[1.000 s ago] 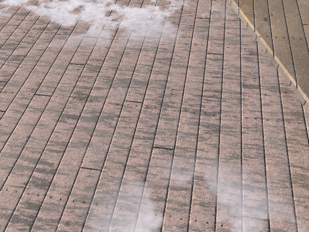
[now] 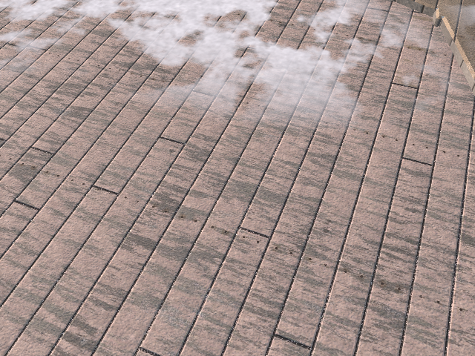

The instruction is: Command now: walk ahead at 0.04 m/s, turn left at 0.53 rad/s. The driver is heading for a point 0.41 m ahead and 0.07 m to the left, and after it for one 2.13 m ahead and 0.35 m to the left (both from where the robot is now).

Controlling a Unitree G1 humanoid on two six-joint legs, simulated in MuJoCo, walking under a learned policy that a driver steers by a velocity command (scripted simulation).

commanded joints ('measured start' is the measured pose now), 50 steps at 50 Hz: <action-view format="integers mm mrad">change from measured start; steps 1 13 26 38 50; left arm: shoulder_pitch -10 6 3 -24 -107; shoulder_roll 155 140 110 144 103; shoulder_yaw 39 58 36 9 33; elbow -57 -82 -95 -55 -48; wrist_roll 6 -6 -24 -16 -19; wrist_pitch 0 45 54 2 0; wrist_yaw -9 -28 -21 -19 -58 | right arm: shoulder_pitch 39 -36 51 17 292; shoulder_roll -40 -155 -141 -77 -103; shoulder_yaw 0 -26 -10 33 19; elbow -66 -143 -119 -34 111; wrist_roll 4 6 -3 -2 -13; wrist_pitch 9 -38 -51 -55 -125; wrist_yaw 18 -23 -21 -20 -11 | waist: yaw -1 32 -29 -22 -130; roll -176 120 98 -163 61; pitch -122 -26 -98 -72 45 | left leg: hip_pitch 90 246 332 324 515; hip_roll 13 176 179 -10 90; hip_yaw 33 -294 -345 -150 -232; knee -115 -711 -634 -604 -725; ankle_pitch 11 401 599 343 -119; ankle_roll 11 227 254 43 168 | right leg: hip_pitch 51 -292 -74 131 -246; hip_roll -260 9 47 -106 -14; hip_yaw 169 189 177 325 245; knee -169 611 304 -117 63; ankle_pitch -7 -234 -305 116 -478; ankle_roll -158 81 67 -24 -53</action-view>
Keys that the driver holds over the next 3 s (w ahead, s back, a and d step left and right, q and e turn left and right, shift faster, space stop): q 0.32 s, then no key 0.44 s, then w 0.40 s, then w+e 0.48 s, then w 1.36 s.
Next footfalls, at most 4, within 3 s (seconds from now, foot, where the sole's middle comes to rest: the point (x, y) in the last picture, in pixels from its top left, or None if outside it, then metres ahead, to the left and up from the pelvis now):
0.16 left None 0.02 0.12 -0.78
0.62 right None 0.05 -0.07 -0.78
1.46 right None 0.39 0.03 -0.78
2.02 left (191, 273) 0.71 0.19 -0.78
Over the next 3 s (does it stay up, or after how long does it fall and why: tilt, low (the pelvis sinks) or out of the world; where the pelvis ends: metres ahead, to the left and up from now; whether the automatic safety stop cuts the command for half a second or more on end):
stays up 1.07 0.07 0.00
